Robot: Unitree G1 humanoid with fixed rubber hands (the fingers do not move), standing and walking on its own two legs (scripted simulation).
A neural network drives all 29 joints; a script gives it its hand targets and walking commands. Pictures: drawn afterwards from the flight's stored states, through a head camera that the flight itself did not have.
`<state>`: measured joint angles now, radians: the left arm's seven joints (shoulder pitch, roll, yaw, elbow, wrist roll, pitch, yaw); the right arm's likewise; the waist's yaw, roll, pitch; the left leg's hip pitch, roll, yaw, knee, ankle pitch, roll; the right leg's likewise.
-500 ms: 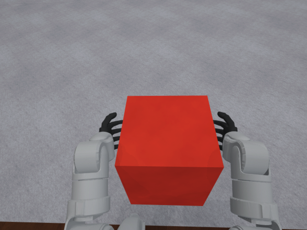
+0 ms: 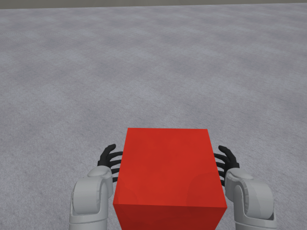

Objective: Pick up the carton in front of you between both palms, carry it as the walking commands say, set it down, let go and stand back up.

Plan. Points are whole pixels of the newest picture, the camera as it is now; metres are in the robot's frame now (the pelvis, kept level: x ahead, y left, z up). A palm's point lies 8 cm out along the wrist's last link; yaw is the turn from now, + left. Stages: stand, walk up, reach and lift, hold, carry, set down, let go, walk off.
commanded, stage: carry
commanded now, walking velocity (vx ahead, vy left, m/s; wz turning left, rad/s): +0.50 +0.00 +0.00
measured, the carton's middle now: (166, 187) +0.26 -0.01 +0.00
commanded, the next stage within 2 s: none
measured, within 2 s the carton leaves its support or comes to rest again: neither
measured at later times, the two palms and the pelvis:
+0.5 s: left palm (129, 96) +0.55 +0.11 +0.08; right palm (212, 94) +0.57 -0.18 +0.08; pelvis +0.30 -0.05 +0.00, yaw +3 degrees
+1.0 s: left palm (126, 58) +0.89 +0.16 +0.07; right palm (187, 57) +0.88 -0.14 +0.07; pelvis +0.62 +0.01 +0.00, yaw +0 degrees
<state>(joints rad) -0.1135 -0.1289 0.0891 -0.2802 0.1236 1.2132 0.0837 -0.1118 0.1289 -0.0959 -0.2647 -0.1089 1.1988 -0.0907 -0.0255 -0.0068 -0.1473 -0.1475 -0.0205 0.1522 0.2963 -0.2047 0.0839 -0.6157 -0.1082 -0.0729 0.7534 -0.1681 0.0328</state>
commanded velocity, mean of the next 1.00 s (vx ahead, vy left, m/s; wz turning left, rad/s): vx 0.50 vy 0.00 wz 0.00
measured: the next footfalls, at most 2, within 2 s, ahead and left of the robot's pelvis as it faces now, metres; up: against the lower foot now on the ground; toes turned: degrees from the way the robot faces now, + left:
right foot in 0.20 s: +0.32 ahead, -0.13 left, +0.00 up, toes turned -9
left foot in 0.70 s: +0.63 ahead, +0.10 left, +0.00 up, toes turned +12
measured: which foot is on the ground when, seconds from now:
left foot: down 0.00-0.24, up 0.26-0.68, down 0.70-1.00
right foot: up 0.00-0.18, down 0.20-0.74, up 0.76-1.00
